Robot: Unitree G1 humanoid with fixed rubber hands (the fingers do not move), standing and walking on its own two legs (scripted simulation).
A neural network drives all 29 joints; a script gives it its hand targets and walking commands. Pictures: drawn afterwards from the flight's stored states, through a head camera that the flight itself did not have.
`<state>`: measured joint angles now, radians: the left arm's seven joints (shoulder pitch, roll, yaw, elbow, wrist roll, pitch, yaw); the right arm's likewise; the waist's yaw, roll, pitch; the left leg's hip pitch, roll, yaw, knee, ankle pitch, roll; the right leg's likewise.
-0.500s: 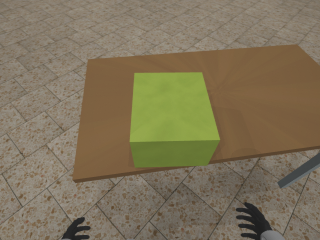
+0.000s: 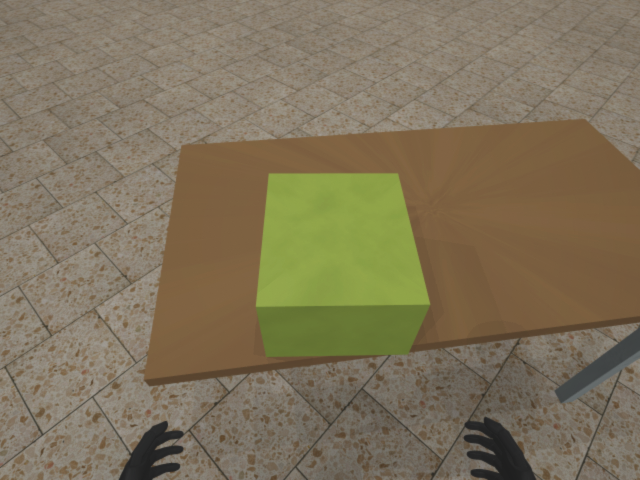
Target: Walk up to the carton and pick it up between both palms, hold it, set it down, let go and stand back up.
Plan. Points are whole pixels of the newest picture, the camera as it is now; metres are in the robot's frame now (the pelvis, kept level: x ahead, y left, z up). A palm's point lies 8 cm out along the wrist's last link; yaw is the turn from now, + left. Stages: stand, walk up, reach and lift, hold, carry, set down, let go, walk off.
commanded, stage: reach and lift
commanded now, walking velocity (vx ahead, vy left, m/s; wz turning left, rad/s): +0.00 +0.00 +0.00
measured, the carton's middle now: (335, 260) +0.47 +0.00 -0.04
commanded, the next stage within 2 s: none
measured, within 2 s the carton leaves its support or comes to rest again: neither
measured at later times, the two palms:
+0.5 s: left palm (134, 478) +0.15 +0.25 -0.07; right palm (511, 472) +0.16 -0.20 -0.05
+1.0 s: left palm (146, 428) +0.20 +0.24 -0.04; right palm (511, 422) +0.21 -0.21 -0.04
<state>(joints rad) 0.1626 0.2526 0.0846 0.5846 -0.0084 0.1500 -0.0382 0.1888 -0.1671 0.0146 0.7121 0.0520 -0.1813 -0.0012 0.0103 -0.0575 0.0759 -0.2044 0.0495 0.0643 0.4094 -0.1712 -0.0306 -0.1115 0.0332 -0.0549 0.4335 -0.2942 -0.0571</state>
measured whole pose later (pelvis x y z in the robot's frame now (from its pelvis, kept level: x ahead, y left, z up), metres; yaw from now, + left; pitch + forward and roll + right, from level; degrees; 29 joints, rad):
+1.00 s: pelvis +0.02 +0.01 +0.00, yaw -1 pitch -1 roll +1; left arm 0.19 0.23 -0.02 0.59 -0.15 -0.39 0.01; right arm 0.16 -0.20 0.05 0.68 0.25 -0.48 0.04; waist 0.03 -0.02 0.01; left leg -0.19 0.04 0.06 0.43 -0.21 -0.03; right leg -0.09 0.03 -0.03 0.42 -0.31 -0.05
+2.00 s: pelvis +0.00 +0.02 +0.00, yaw -2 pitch +8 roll +0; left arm -0.51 0.24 0.08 0.77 -0.15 -0.02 0.02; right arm -0.55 -0.35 0.13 0.90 0.41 -0.15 0.01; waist 0.03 -0.01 -0.10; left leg -0.38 0.05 0.06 0.39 -0.15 -0.02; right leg -0.28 0.05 -0.01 0.36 -0.22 -0.04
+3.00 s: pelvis -0.02 +0.02 -0.02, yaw -3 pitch +28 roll -1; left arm -0.97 0.25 -0.03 1.39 -0.25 -0.32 0.07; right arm -0.97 -0.34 0.12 1.36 0.41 -0.27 0.03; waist 0.04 -0.01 -0.28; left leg -0.89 0.06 0.03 0.55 -0.15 -0.02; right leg -0.81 0.06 -0.03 0.55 -0.23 -0.04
